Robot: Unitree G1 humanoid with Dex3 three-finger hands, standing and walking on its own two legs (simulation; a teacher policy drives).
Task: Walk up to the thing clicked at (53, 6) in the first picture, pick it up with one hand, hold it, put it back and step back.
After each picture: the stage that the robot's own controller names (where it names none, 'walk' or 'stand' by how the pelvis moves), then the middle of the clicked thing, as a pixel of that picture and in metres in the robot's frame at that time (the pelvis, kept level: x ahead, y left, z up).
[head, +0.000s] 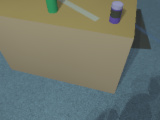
stand; out of the picture +0.98 +0.23 +0.02
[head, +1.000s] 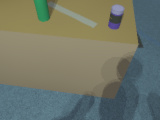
walk; out of the picture +0.84 +0.24 +0.03
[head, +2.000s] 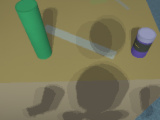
stand; (36, 33) +0.51 +0.20 +0.05
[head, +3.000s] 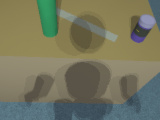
stand; (47, 10) +0.61 +0.16 +0.03
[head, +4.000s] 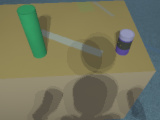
stand; (34, 34) +0.58 +0.23 +0.02
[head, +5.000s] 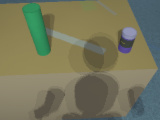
stand; (38, 32) +0.59 +0.23 +0.01
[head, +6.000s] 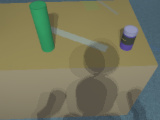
stand; (43, 29) +0.63 +0.21 +0.01
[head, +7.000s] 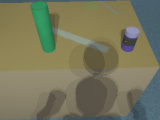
stand; (44, 29) +0.63 +0.21 +0.01
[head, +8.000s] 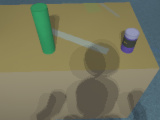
rise first; (44, 31) +0.62 +0.21 +0.01
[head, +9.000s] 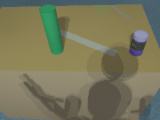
rise first; (52, 32) +0.62 +0.21 +0.02
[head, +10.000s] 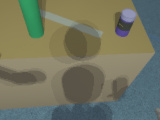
go down; (31, 11) +0.64 +0.19 +0.05
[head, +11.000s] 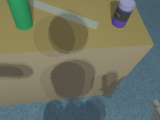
go down; out of the picture +0.63 +0.20 +0.08
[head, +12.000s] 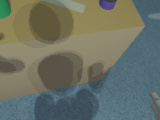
close in; out of the picture +0.63 +0.22 +0.11
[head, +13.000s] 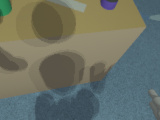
close; out of the picture +0.63 +0.21 +0.11
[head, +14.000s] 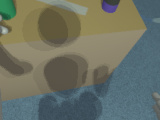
lift; out of the picture +0.64 +0.21 +0.11
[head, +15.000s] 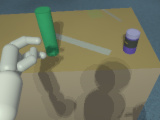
close; (48, 33) +0.64 +0.20 +0.05
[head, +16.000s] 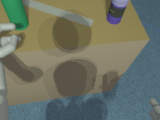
hold; out of the picture +0.63 +0.21 +0.08
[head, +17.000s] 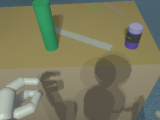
hold; (47, 27) +0.64 +0.20 +0.06
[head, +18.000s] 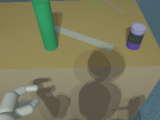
go down; (46, 26) +0.62 +0.19 +0.06
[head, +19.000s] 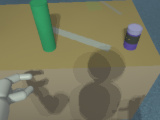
stand; (44, 27) +0.63 +0.19 +0.06
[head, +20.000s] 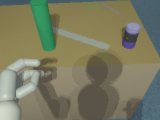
hold; (44, 27) +0.64 +0.20 +0.06
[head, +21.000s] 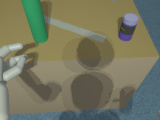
stand; (35, 17) +0.63 +0.21 +0.06
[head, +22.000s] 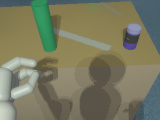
hold; (45, 28) +0.63 +0.20 +0.06
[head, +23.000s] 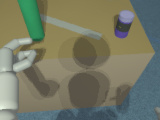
hold; (31, 15) +0.64 +0.21 +0.06
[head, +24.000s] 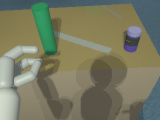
hold; (46, 31) +0.63 +0.20 +0.06
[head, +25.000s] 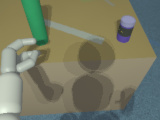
hold; (36, 20) +0.64 +0.21 +0.05
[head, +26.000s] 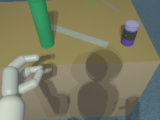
close; (42, 24) +0.64 +0.20 +0.06
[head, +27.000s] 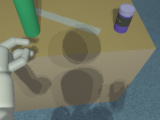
hold; (25, 8) +0.63 +0.20 +0.08
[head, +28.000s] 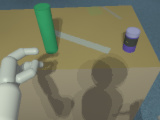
close; (47, 30) +0.64 +0.20 +0.05
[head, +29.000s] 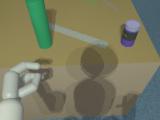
hold; (40, 24) +0.62 +0.21 +0.06
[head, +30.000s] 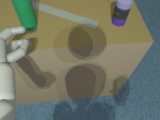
stand; (21, 1) +0.65 +0.21 +0.08
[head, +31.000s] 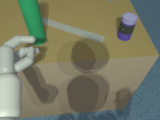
hold; (33, 18) +0.62 +0.20 +0.07
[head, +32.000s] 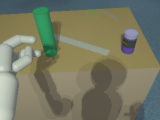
hold; (46, 34) +0.64 +0.20 +0.04
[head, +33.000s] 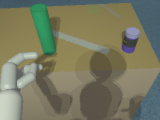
stand; (44, 32) +0.62 +0.20 +0.03
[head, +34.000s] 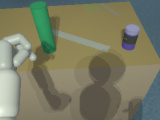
crouch; (44, 30) +0.63 +0.20 +0.05
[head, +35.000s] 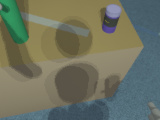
crouch; (11, 16) +0.62 +0.21 +0.05
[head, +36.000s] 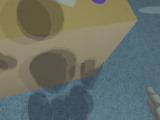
lower; out of the picture +0.63 +0.23 +0.12
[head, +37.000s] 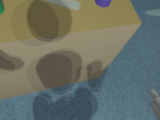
lower; out of the picture +0.63 +0.22 +0.11
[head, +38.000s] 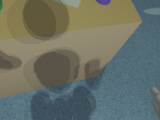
lower; out of the picture +0.63 +0.22 +0.12
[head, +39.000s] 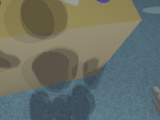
lower; out of the picture +0.64 +0.22 +0.12
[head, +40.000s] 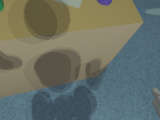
open; out of the picture +0.63 +0.22 +0.12
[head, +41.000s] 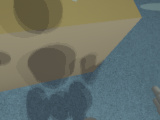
rise; out of the picture +0.64 +0.23 +0.12
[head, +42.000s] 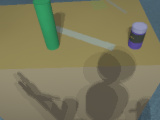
sink last; (48, 26) +0.63 +0.21 +0.06
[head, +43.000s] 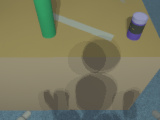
stand; (44, 12) +0.65 +0.20 +0.07
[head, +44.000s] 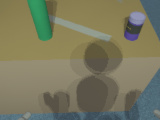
stand; (39, 14) +0.64 +0.21 +0.08
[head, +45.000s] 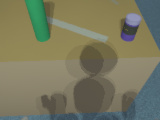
stand; (37, 15) +0.64 +0.21 +0.08
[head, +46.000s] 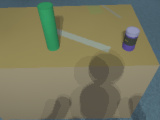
stand; (49, 28) +0.67 +0.20 +0.02
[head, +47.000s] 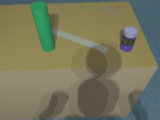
stand; (44, 29) +0.64 +0.21 +0.01
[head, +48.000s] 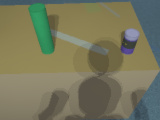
stand; (43, 31) +0.62 +0.21 +0.01
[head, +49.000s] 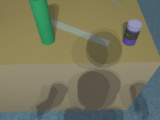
walk; (43, 21) +0.64 +0.21 +0.02
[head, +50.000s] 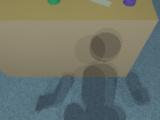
walk; out of the picture +0.84 +0.21 +0.03
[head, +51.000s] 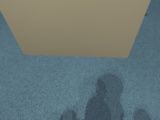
walk; out of the picture +1.16 +0.16 +0.03
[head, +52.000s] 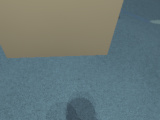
walk; out of the picture +1.26 +0.22 +0.02
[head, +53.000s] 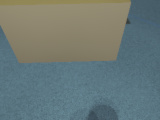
stand; out of the picture +1.26 +0.22 +0.01
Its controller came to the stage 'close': yes
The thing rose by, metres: 0.00
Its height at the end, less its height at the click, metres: +0.00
